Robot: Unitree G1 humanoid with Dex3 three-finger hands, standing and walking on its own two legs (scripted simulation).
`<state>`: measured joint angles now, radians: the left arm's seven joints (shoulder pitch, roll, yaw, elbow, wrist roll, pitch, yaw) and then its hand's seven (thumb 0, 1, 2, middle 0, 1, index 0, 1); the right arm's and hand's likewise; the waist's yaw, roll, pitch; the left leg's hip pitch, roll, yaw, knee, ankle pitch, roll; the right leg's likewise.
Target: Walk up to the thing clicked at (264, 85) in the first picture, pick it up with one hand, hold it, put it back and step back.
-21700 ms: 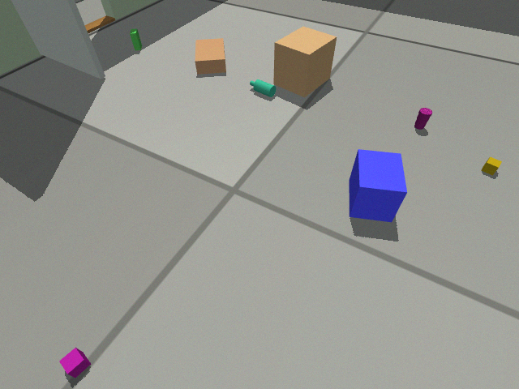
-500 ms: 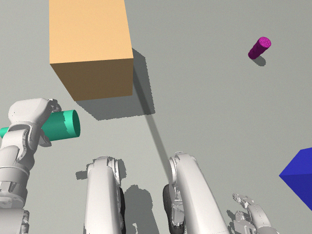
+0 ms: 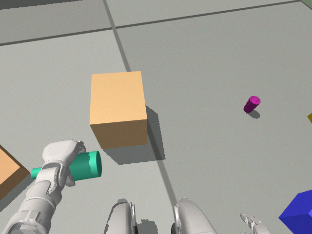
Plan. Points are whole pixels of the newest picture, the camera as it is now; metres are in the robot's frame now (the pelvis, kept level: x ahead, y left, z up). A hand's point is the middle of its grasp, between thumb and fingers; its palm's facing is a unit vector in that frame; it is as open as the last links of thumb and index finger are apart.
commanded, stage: lift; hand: left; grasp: from above
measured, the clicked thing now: (67, 168) +0.34 +0.26 -0.13
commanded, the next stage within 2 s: hold in 0.54 s
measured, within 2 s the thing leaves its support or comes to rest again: neither
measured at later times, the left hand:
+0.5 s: hand (67, 146) +0.35 +0.22 -0.01, palm faces -0.45 -0.08 -0.89, open 10.3 cm
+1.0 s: hand (64, 132) +0.37 +0.22 +0.04, palm faces -0.46 -0.06 -0.89, open 10.2 cm
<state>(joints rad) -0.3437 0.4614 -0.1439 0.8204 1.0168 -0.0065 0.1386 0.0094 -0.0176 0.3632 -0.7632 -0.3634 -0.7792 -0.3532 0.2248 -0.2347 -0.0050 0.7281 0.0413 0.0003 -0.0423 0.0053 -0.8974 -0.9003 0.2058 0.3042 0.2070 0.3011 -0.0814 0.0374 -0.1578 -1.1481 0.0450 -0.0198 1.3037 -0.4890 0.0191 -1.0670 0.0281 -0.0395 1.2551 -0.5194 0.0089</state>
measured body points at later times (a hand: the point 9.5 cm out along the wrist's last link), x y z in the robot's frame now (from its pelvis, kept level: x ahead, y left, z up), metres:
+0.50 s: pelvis +0.04 -0.01 +0.08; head +0.10 +0.00 +0.53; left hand +0.37 +0.22 +0.04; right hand +0.13 -0.27 -0.04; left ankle +0.07 +0.11 -0.62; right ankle +0.05 -0.13 -0.62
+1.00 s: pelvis +0.07 -0.01 +0.11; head +0.10 -0.01 +0.56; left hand +0.39 +0.22 +0.09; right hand +0.17 -0.27 -0.01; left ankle +0.07 +0.11 -0.62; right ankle +0.05 -0.13 -0.62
